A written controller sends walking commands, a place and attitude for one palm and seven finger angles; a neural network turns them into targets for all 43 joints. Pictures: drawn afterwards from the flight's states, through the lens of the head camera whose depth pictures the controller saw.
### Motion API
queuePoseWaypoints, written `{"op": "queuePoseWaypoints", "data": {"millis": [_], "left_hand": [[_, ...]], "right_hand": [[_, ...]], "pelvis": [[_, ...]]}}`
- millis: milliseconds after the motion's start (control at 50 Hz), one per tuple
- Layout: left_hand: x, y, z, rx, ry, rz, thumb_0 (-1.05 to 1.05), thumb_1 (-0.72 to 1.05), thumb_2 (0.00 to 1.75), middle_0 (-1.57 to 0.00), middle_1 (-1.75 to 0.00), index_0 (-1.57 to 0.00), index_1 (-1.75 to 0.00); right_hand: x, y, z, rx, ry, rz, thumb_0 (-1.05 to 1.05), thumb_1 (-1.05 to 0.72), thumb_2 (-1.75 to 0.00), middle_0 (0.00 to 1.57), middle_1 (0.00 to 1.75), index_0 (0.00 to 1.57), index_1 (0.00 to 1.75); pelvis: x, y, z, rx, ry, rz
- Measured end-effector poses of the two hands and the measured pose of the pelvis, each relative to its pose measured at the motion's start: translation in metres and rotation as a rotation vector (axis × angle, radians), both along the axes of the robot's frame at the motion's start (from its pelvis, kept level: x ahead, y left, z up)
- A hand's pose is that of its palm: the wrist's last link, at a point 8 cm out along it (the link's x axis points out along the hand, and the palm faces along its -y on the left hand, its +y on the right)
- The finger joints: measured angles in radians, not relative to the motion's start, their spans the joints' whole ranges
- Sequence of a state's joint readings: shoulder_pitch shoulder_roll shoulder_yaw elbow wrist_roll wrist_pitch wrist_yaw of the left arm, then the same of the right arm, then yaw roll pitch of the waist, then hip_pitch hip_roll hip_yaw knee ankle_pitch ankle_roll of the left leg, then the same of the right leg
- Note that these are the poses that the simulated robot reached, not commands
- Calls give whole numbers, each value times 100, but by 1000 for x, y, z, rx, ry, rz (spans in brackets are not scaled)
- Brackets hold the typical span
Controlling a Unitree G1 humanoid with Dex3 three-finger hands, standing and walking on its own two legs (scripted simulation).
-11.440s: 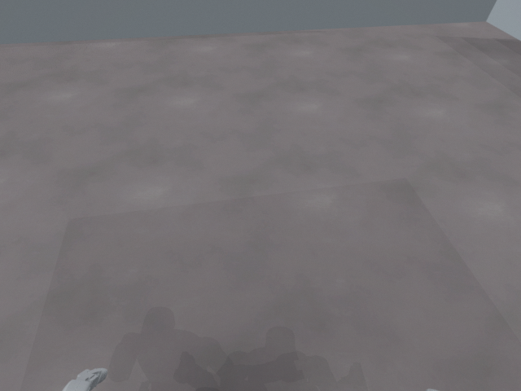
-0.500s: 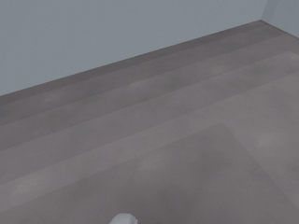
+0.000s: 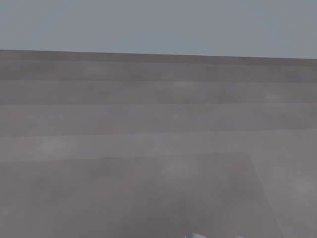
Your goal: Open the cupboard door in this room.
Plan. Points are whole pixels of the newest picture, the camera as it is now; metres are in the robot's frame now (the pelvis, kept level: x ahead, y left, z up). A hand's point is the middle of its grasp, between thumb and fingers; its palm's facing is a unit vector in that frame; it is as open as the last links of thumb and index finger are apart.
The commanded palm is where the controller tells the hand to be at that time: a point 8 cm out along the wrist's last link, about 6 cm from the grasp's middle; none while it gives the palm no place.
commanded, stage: turn or walk to find it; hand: left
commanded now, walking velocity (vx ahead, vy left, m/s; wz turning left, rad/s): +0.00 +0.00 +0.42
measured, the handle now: out of the picture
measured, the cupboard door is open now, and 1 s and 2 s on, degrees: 0 0 0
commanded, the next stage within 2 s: none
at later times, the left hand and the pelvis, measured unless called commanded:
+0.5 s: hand out of the picture +0.07 +0.15 -0.14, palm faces +0.17 -0.95 -0.27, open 7.4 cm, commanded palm none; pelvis -0.02 -0.05 +0.00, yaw +12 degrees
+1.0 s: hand out of the picture -0.16 +0.17 -0.19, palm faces +0.49 -0.84 -0.24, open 7.4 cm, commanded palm none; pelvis -0.07 -0.03 -0.01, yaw +25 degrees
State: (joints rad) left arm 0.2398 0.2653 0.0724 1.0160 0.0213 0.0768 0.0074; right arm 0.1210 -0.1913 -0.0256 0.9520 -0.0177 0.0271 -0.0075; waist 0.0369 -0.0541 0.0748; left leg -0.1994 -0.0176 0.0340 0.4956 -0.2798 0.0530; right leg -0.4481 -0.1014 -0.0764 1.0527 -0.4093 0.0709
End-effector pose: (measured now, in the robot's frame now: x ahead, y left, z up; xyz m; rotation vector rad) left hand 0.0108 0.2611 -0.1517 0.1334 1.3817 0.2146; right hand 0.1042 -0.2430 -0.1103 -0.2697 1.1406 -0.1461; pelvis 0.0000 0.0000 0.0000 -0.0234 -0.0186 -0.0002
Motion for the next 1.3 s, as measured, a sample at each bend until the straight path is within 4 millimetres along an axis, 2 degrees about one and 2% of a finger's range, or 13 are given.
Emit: {"op": "queuePoseWaypoints", "data": {"millis": [100,200,340,420,480,580,720,840,940,1000,1060,1160,1300], "left_hand": [[17,8,10,13,-74,6,0,91,90,-20,-30,-19,-29],[36,6,17,32,-134,2,0,91,90,-20,-30,-19,-29],[61,-20,29,50,-222,-11,0,91,90,-20,-30,-19,-29],[63,-43,33,73,-271,-5,0,91,90,-20,-30,-19,-29],[49,-58,40,87,-275,11,0,91,89,-20,-30,-20,-29],[10,-75,46,93,-244,98,0,90,89,-20,-30,-20,-29],[-53,-83,39,89,-175,225,0,91,89,-20,-30,-20,-30],[-118,-79,24,66,-82,326,0,91,89,-20,-30,-20,-29],[-174,-66,2,31,-12,413,0,91,89,-20,-30,-20,-29],[-199,-56,-9,15,27,455,0,91,89,-20,-30,-20,-29],[-209,-49,-6,4,44,476,1,91,89,-20,-30,-19,-29],[-203,-36,7,14,-22,489,1,91,90,-20,-30,-19,-29],[-178,-26,17,59,-115,489,0,91,90,-20,-30,-19,-29]], "right_hand": [[-10,12,-1,18,23,9,0,-91,-90,20,30,20,30],[-33,11,-9,37,72,-4,0,-91,-90,20,30,21,30],[-74,-12,-27,59,186,-20,0,-91,-90,20,30,21,30],[-88,-34,-43,80,231,-16,0,-91,-90,20,30,21,30],[-88,-49,-48,88,245,-2,0,-91,-90,20,30,20,30],[-73,-65,-44,85,243,61,0,-91,-90,20,30,20,30],[-45,-66,-40,57,232,167,0,-91,-90,19,30,20,30],[-10,-38,-32,27,180,280,0,-91,-90,19,30,20,30],[21,6,-23,2,78,390,0,-91,-90,19,30,20,30],[29,33,-16,0,19,441,0,-91,-90,19,30,20,30],[27,50,-6,-1,-4,470,0,-91,-90,20,30,20,30],[16,65,-1,10,9,494,0,-91,-90,20,30,20,30],[-10,56,-11,30,72,488,0,-91,-90,20,30,21,30]], "pelvis": [[-3,6,5,-1,6,34],[-7,3,5,8,11,69],[-15,-17,1,22,24,126],[-19,-37,-6,44,33,158],[-23,-49,-5,43,19,191],[-27,-61,2,66,-1,252],[-34,-66,2,65,-5,328],[-47,-56,0,53,4,384],[-63,-38,-10,23,7,434],[-72,-28,-14,30,2,444],[-77,-21,-7,14,0,463],[-85,-14,3,0,6,500],[-88,-20,4,8,15,551]]}}
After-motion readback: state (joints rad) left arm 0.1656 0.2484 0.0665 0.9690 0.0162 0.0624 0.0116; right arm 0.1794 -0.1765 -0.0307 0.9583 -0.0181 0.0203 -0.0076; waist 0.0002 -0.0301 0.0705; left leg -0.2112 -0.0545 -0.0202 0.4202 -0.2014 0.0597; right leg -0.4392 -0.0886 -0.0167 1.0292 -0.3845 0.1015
